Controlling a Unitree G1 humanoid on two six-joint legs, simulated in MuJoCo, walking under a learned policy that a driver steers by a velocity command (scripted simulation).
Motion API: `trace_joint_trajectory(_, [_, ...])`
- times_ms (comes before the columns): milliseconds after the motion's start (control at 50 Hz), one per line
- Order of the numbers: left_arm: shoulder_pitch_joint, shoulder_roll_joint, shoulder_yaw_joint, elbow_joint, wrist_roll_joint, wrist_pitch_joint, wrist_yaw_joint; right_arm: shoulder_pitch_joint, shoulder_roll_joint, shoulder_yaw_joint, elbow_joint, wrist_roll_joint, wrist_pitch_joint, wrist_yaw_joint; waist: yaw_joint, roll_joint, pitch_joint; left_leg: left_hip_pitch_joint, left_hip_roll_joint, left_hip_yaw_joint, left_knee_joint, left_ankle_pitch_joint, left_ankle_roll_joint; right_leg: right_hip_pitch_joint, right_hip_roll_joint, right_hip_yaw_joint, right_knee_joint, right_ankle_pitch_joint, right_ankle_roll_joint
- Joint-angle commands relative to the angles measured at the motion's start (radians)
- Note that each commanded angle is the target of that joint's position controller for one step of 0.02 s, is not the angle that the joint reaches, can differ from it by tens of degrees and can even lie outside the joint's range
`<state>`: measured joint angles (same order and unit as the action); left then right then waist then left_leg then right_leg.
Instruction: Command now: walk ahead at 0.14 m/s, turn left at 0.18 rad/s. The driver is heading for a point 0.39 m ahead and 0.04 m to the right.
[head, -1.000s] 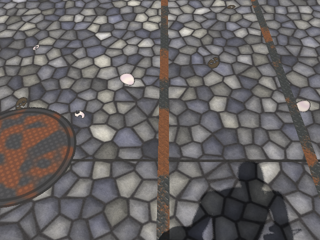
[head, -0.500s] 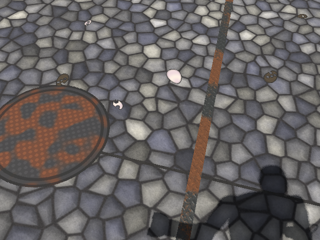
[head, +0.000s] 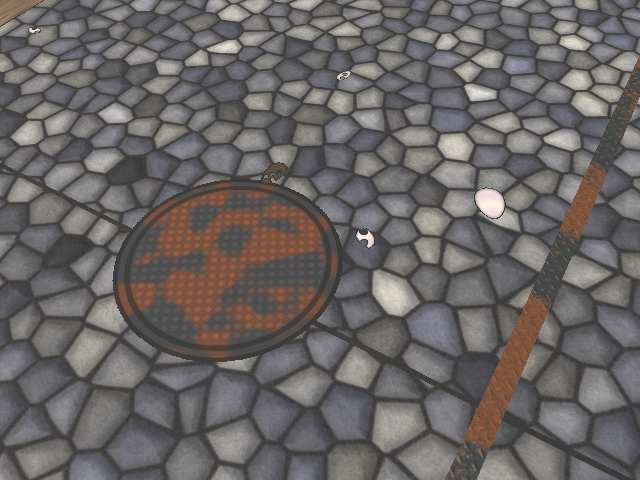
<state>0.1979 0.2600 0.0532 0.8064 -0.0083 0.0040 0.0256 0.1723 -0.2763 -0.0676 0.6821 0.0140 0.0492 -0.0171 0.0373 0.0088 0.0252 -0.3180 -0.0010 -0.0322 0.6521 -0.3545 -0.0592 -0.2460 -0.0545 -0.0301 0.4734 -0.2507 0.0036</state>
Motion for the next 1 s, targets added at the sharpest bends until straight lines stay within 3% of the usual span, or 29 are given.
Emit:
trace_joint_trajectory(20, [0.023, 0.165, 0.032, -0.029, -0.014, -0.015, -0.015, 0.05, -0.079, -0.02, -0.032, 0.002, -0.018, 0.006, -0.032, -0.164, -0.064, 0.225, -0.046, 0.082, -0.28, 0.105, 0.063, -0.044, -0.153, 0.171, -0.125, -0.066, -0.156])
trace_joint_trajectory(40, [0.016, 0.127, 0.017, -0.028, 0.002, -0.026, -0.024, 0.1, -0.103, -0.025, -0.025, 0.003, -0.022, 0.001, -0.054, -0.114, -0.089, 0.36, 0.03, -0.02, -0.267, 0.106, 0.096, -0.146, -0.12, 0.142, -0.056, -0.156, -0.103])
trace_joint_trajectory(60, [-0.019, 0.041, -0.009, -0.056, 0.036, -0.04, -0.038, 0.197, -0.168, -0.036, -0.012, -0.003, -0.024, -0.011, -0.072, 0.107, -0.139, 0.488, 0.234, -0.267, -0.281, 0.196, 0.165, -0.307, -0.021, 0.014, 0.238, -0.293, -0.024])
trace_joint_trajectory(80, [-0.087, 0.098, 0.008, -0.111, 0.0, -0.057, -0.031, 0.259, -0.272, -0.066, 0.014, -0.017, -0.036, 0.005, -0.12, 0.295, -0.068, 0.396, 0.383, -0.519, -0.418, -0.059, 0.335, -0.499, 0.055, -0.029, 0.379, -0.402, -0.001])
trace_joint_trajectory(100, [-0.146, 0.178, 0.034, -0.119, -0.018, -0.065, -0.025, 0.233, -0.214, -0.053, 0.005, -0.02, -0.064, 0.01, -0.136, 0.192, 0.034, 0.343, 0.362, -0.552, -0.475, -0.236, 0.364, -0.565, -0.002, 0.043, 0.523, -0.348, -0.002])
trace_joint_trajectory(120, [-0.133, 0.189, 0.044, -0.111, -0.027, -0.067, -0.028, 0.191, -0.167, -0.037, 0.01, -0.017, -0.084, 0.008, -0.105, 0.19, 0.075, 0.318, 0.327, -0.492, -0.495, -0.298, 0.33, -0.597, -0.025, 0.062, 0.561, -0.258, -0.017])
trace_joint_trajectory(160, [-0.09, 0.164, 0.046, -0.082, -0.013, -0.075, -0.032, 0.132, -0.135, -0.025, 0.002, -0.006, -0.103, 0.004, -0.071, 0.162, 0.089, 0.303, 0.274, -0.39, -0.525, -0.194, 0.288, -0.599, -0.052, 0.07, 0.551, -0.112, -0.021])
trace_joint_trajectory(200, [-0.089, 0.121, 0.037, -0.072, -0.006, -0.09, -0.043, 0.132, -0.117, -0.02, 0.004, -0.014, -0.112, -0.001, -0.063, 0.123, 0.063, 0.286, 0.231, -0.282, -0.539, -0.01, 0.27, -0.549, -0.051, 0.049, 0.5, 0.02, -0.01])
trace_joint_trajectory(280, [-0.153, 0.071, 0.011, -0.09, -0.003, -0.096, -0.059, 0.158, -0.147, -0.033, 0.016, -0.004, -0.117, 0.003, -0.088, 0.113, 0.037, 0.207, 0.189, -0.135, -0.527, 0.147, 0.255, -0.374, -0.017, 0.011, 0.237, 0.16, 0.019])
trace_joint_trajectory(340, [-0.186, 0.094, 0.008, -0.115, -0.012, -0.093, -0.069, 0.195, -0.176, -0.042, 0.036, 0.008, -0.119, 0.01, -0.098, 0.116, 0.053, 0.182, 0.229, -0.14, -0.516, 0.121, 0.258, -0.301, -0.004, 0.013, 0.15, 0.164, 0.008])
trace_joint_trajectory(400, [-0.138, 0.133, 0.018, -0.115, -0.008, -0.097, -0.074, 0.183, -0.183, -0.044, 0.049, 0.008, -0.11, 0.009, -0.054, 0.11, 0.058, 0.212, 0.251, -0.143, -0.443, 0.24, 0.225, -0.217, 0.013, 0.013, 0.075, 0.154, -0.031])
trace_joint_trajectory(440, [0.024, 0.181, 0.046, -0.071, 0.008, -0.1, -0.062, 0.189, -0.156, -0.033, 0.056, 0.002, -0.098, 0.003, 0.025, 0.078, -0.054, 0.205, 0.166, -0.067, -0.194, 0.548, 0.162, 0.024, 0.053, -0.013, 0.021, 0.201, -0.07])
trace_joint_trajectory(460, [0.14, 0.251, 0.06, -0.059, 0.021, -0.102, -0.055, 0.216, -0.108, -0.012, 0.039, -0.021, -0.095, -0.003, 0.056, -0.031, -0.197, 0.103, 0.095, -0.006, 0.058, 0.395, 0.104, 0.248, -0.094, 0.133, 0.041, 0.414, -0.12])
trace_joint_trajectory(480, [0.192, 0.343, 0.076, -0.046, 0.036, -0.091, -0.055, 0.322, -0.022, 0.013, 0.019, -0.02, -0.104, -0.01, 0.013, -0.346, -0.316, -0.198, -0.067, 0.033, 0.428, -0.137, 0.019, 0.486, -0.335, 0.542, -0.072, 0.426, -0.298])
trace_joint_trajectory(500, [0.184, 0.258, 0.054, -0.051, 0.012, -0.089, -0.06, 0.318, -0.11, -0.007, 0.046, -0.009, -0.112, -0.011, 0.031, -0.281, -0.329, -0.255, -0.057, -0.097, 0.587, -0.284, 0.008, 0.454, -0.345, 0.65, -0.145, 0.42, -0.324])
trace_joint_trajectory(520, [0.12, 0.213, 0.038, -0.059, 0.009, -0.088, -0.06, 0.268, -0.153, -0.02, 0.046, 0.01, -0.11, -0.007, 0.021, -0.198, -0.228, -0.305, -0.011, -0.094, 0.642, -0.244, 0.019, 0.366, -0.321, 0.498, -0.125, 0.43, -0.291])
trace_joint_trajectory(540, [0.063, 0.182, 0.028, -0.066, 0.013, -0.086, -0.059, 0.22, -0.146, -0.017, 0.045, 0.006, -0.104, -0.01, 0.004, -0.112, -0.178, -0.3, 0.033, -0.064, 0.611, -0.185, 0.026, 0.282, -0.271, 0.389, -0.121, 0.468, -0.259])
trace_joint_trajectory(560, [0.015, 0.154, 0.019, -0.068, 0.015, -0.084, -0.059, 0.18, -0.137, -0.019, 0.039, -0.005, -0.096, -0.014, -0.014, -0.076, -0.131, -0.28, 0.064, -0.05, 0.547, -0.13, 0.028, 0.194, -0.236, 0.315, -0.136, 0.517, -0.242])
trace_joint_trajectory(620, [-0.054, 0.106, 0.002, -0.058, 0.036, -0.091, -0.054, 0.207, -0.079, -0.012, 0.054, -0.011, -0.063, -0.021, -0.073, -0.105, -0.126, -0.094, 0.089, -0.042, 0.392, -0.034, 0.021, 0.028, -0.174, 0.184, -0.186, 0.603, -0.237])
trace_joint_trajectory(700, [-0.094, 0.136, 0.009, -0.037, 0.03, -0.082, -0.042, 0.141, -0.055, 0.002, 0.043, -0.02, -0.044, -0.03, -0.067, -0.117, -0.119, 0.008, 0.086, -0.022, 0.114, 0.05, 0.007, -0.02, -0.156, 0.129, -0.21, 0.511, -0.244])
trace_joint_trajectory(780, [-0.087, 0.139, 0.005, -0.012, 0.021, -0.055, -0.041, 0.086, -0.081, -0.006, 0.044, -0.015, -0.03, -0.028, -0.047, -0.093, -0.077, 0.077, 0.073, -0.008, -0.047, 0.137, 0.017, -0.043, -0.153, 0.167, -0.233, 0.143, -0.225])
trace_joint_trajectory(820, [-0.09, 0.105, -0.011, -0.001, 0.014, -0.048, -0.042, 0.076, -0.076, -0.005, 0.048, -0.028, -0.034, -0.028, -0.064, -0.067, -0.045, 0.164, 0.064, 0.001, -0.2, 0.233, 0.039, -0.08, -0.111, 0.162, -0.208, -0.01, -0.171])
trace_joint_trajectory(840, [-0.059, 0.08, -0.02, 0.013, 0.02, -0.05, -0.043, 0.067, -0.099, -0.008, 0.041, -0.036, -0.039, -0.031, -0.058, -0.039, -0.041, 0.209, 0.105, -0.047, -0.238, 0.332, 0.053, -0.095, -0.081, 0.152, -0.182, -0.048, -0.126])
trace_joint_trajectory(860, [-0.013, 0.075, -0.023, 0.02, 0.035, -0.054, -0.047, 0.057, -0.149, -0.016, 0.031, -0.033, -0.042, -0.035, -0.02, 0.03, -0.053, 0.247, 0.156, -0.087, -0.218, 0.447, 0.072, -0.114, -0.023, 0.117, -0.144, -0.094, -0.086])
trace_joint_trajectory(880, [0.021, 0.077, -0.02, 0.025, 0.03, -0.053, -0.046, 0.033, -0.172, -0.026, 0.049, -0.02, -0.041, -0.032, 0.016, 0.12, -0.051, 0.187, 0.134, -0.08, -0.195, 0.322, 0.093, -0.082, 0.031, 0.059, -0.137, -0.081, -0.061])
trace_joint_trajectory(900, [-0.018, 0.096, -0.019, 0.028, 0.029, -0.049, -0.043, 0.023, -0.118, -0.018, 0.046, -0.019, -0.044, -0.024, -0.019, 0.096, -0.043, 0.137, 0.107, -0.064, -0.206, 0.255, 0.084, -0.032, 0.035, 0.042, -0.107, -0.046, -0.048])
trace_joint_trajectory(920, [-0.042, 0.094, -0.019, 0.025, 0.025, -0.043, -0.039, 0.018, -0.086, -0.008, 0.051, -0.027, -0.049, -0.02, -0.024, 0.083, -0.043, 0.127, 0.099, -0.057, -0.21, 0.271, 0.069, -0.019, 0.032, 0.04, -0.092, -0.005, -0.05])
trace_joint_trajectory(1000, [-0.041, 0.096, -0.019, 0.04, 0.022, -0.026, -0.032, 0.03, -0.091, -0.008, 0.08, -0.021, -0.067, -0.017, -0.027, 0.059, -0.068, 0.155, 0.086, -0.04, -0.181, 0.403, 0.057, 0.026, 0.019, 0.044, -0.053, 0.173, -0.061])
